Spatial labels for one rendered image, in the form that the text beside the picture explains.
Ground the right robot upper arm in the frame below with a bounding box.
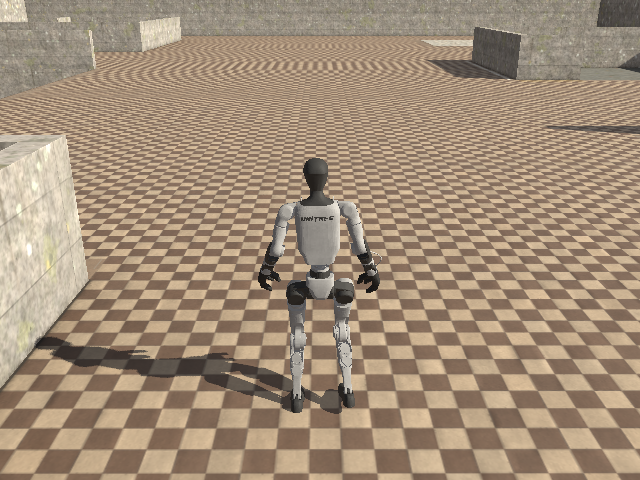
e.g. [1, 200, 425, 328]
[338, 201, 367, 255]

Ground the right robot thigh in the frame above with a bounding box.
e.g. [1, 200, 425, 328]
[333, 278, 354, 342]

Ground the robot left forearm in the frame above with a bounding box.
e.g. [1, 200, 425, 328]
[260, 242, 279, 275]

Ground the right robot hand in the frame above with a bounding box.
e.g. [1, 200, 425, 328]
[357, 270, 380, 293]

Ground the robot left foot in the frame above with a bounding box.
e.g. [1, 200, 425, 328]
[290, 387, 305, 413]

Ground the robot right forearm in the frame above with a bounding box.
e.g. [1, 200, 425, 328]
[357, 239, 377, 276]

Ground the left robot hand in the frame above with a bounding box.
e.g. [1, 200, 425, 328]
[258, 270, 281, 291]

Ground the left robot upper arm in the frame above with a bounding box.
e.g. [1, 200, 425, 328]
[269, 202, 297, 258]

